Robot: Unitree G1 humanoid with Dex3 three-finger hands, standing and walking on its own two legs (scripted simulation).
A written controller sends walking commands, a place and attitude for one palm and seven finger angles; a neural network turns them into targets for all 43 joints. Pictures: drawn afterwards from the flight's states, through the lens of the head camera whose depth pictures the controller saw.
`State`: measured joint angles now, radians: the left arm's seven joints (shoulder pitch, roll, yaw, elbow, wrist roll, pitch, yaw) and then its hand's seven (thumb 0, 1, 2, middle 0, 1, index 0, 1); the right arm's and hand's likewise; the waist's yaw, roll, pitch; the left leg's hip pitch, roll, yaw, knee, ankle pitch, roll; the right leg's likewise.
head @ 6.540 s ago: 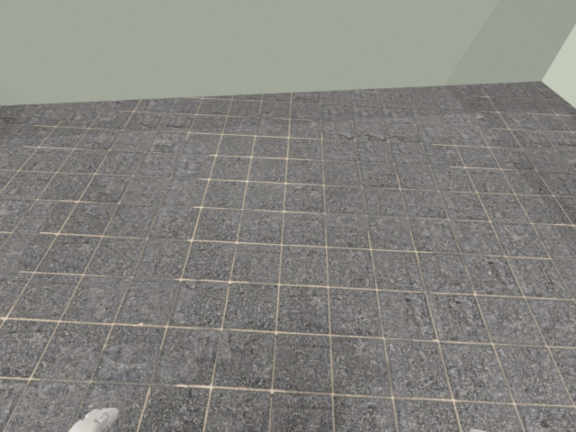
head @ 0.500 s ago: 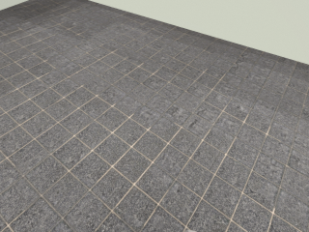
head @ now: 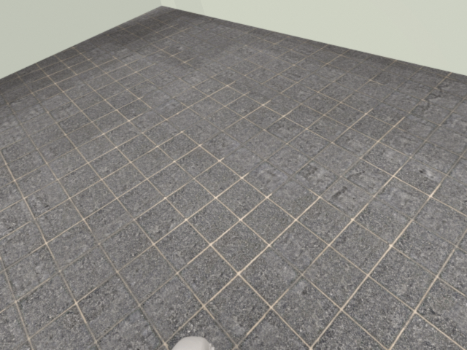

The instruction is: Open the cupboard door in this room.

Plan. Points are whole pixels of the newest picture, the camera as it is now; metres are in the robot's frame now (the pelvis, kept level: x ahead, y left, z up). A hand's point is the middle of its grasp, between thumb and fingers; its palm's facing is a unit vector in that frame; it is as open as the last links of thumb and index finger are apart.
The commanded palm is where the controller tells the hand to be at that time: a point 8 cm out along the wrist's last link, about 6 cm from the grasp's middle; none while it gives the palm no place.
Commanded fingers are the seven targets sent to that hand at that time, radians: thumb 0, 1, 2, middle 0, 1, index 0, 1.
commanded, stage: turn or walk to find it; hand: left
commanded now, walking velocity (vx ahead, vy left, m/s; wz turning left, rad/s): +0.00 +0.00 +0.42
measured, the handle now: out of the picture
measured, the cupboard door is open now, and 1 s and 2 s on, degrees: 0 0 0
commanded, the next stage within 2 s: none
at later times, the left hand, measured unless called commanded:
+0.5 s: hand out of the picture -0.04 +0.27 -0.17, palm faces +0.25 -0.94 -0.24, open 7.4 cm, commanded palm none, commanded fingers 0.00 0.90 0.90 -0.20 -0.30 -0.20 -0.30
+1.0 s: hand out of the picture -0.07 +0.18 -0.15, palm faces +0.41 -0.87 -0.27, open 7.4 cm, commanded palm none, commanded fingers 0.00 0.90 0.90 -0.20 -0.30 -0.20 -0.30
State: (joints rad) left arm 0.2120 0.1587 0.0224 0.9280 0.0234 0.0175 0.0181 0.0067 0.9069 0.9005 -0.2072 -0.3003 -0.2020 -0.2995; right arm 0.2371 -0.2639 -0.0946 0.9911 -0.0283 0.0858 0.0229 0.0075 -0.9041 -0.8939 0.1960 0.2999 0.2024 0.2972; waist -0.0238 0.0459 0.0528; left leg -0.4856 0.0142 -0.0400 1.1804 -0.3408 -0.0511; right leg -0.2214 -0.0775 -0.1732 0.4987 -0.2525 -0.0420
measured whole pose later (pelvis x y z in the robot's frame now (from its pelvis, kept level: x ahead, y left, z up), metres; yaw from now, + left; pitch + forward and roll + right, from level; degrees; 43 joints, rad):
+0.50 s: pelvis -0.04 +0.05 +0.00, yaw +11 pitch -1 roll -1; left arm 0.22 0.25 0.07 0.99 0.02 0.07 0.00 0.01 0.91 0.90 -0.20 -0.30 -0.20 -0.30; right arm 0.17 -0.17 -0.03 0.96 -0.02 0.02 0.00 0.01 -0.90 -0.89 0.20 0.30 0.21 0.30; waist 0.02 -0.03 0.05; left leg -0.22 -0.01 0.03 0.46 -0.23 0.04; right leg -0.47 -0.09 -0.05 1.07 -0.38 0.08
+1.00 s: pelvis -0.06 -0.02 +0.00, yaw +25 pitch -2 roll +2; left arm 0.21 0.15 0.02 0.94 0.02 0.01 0.02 0.01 0.91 0.90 -0.21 -0.30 -0.20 -0.30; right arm 0.26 -0.26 -0.10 1.00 -0.03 0.09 0.02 0.01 -0.90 -0.89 0.20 0.30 0.20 0.30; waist -0.03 0.05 0.05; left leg -0.49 0.02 -0.05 1.17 -0.33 -0.07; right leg -0.19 -0.07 -0.18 0.48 -0.27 -0.05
